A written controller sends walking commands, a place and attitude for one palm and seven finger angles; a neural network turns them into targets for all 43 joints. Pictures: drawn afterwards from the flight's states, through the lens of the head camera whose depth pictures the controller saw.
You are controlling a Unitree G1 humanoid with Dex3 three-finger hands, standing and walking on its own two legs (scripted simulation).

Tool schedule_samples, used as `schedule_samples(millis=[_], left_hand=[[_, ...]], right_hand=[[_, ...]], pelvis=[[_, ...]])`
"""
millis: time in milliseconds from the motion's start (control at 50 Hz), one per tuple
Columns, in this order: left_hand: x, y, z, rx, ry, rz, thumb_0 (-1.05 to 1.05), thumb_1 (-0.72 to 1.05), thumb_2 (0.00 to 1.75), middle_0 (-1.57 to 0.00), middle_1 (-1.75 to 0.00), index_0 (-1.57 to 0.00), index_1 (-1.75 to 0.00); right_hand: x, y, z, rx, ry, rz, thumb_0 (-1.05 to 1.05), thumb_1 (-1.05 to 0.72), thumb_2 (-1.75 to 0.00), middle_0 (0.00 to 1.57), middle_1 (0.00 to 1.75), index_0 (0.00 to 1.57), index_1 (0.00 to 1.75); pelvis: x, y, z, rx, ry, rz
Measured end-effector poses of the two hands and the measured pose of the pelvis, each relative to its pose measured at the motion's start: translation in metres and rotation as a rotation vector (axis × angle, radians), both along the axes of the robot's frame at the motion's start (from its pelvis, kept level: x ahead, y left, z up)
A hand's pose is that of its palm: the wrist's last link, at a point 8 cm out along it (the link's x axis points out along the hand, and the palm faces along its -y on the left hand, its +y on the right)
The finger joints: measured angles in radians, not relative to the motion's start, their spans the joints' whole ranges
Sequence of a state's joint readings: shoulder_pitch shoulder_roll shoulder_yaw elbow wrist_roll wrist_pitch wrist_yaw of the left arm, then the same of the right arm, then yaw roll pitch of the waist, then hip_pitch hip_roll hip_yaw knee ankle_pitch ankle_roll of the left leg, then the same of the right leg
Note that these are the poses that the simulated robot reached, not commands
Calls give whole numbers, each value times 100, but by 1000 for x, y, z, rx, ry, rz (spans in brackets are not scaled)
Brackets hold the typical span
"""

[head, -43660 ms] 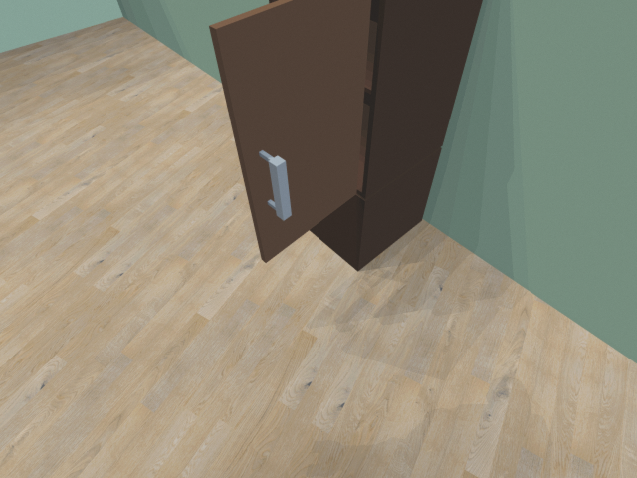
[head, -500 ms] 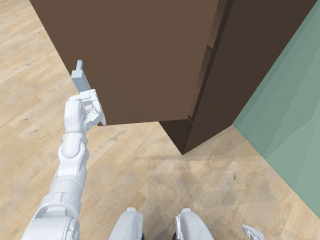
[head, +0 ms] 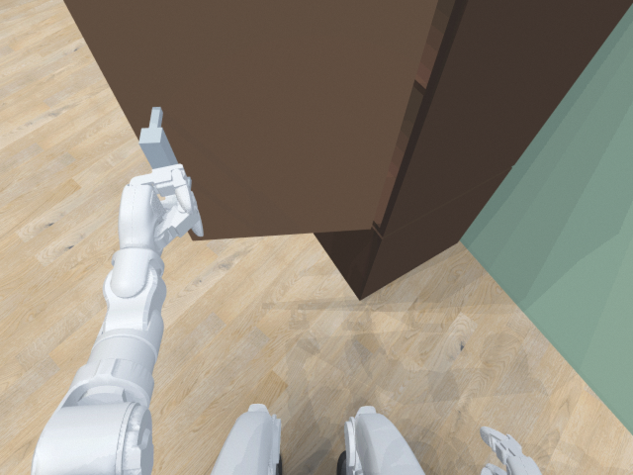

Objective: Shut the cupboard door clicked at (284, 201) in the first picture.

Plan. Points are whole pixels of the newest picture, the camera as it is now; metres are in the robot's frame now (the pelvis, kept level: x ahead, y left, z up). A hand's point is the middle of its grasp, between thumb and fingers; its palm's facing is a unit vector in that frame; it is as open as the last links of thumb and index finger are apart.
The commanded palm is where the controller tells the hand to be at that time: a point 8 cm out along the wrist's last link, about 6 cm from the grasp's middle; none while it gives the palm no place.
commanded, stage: push the door shut along its arc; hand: left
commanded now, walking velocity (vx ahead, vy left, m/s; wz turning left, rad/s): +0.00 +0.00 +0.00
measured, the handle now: (172, 164) +0.52 +0.20 +0.03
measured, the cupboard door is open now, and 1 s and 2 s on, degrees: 64 43 39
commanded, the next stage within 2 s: pull the fist back off the door in 1.34 s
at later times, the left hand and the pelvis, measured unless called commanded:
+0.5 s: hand (188, 173) +0.49 +0.17 +0.05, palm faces -0.09 -1.00 -0.04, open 3.1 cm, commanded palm +0.49 +0.19 +0.04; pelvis -0.01 +0.02 -0.02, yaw +0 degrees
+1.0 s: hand (208, 137) +0.56 +0.15 +0.04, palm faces -0.20 -0.98 -0.03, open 3.1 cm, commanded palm +0.56 +0.15 +0.04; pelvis -0.02 +0.02 -0.04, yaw -2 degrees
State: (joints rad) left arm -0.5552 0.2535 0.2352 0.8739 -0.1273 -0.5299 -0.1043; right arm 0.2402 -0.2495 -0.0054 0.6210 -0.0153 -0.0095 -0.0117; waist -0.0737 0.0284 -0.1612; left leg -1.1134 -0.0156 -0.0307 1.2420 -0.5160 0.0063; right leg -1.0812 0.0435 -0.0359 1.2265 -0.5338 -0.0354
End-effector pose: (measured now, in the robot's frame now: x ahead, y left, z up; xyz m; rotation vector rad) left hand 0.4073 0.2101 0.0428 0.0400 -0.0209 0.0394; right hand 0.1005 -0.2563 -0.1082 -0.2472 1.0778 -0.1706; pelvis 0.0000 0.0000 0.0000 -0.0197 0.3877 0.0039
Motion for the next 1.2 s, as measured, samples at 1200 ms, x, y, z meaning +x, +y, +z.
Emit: schedule_samples(millis=[1200], left_hand=[[166,-35,3,2,77,-350,2,90,90,-130,-150,-130,-150]], right_hand=[[-144,26,-12,-62,380,-175,0,-90,-90,20,30,21,30]], pelvis=[[-8,23,-39,-87,184,0]])
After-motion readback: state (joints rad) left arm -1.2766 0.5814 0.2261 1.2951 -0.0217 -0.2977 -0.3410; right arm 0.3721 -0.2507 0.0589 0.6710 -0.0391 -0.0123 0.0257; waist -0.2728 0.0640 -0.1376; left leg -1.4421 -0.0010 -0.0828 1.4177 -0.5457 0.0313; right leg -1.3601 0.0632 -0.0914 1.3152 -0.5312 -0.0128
